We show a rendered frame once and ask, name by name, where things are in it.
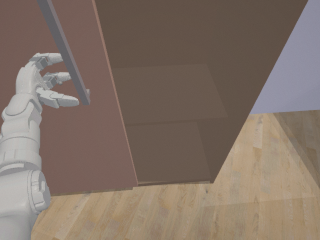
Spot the robot left hand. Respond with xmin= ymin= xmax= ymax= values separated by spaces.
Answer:
xmin=15 ymin=53 xmax=79 ymax=109

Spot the wardrobe door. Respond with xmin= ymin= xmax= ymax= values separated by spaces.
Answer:
xmin=0 ymin=0 xmax=138 ymax=194

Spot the left robot upper arm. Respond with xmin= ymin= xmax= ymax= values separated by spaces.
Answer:
xmin=0 ymin=169 xmax=51 ymax=240

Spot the handle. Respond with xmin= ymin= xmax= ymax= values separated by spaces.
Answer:
xmin=36 ymin=0 xmax=91 ymax=106

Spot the left robot forearm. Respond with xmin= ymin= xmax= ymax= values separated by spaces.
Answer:
xmin=0 ymin=93 xmax=43 ymax=176

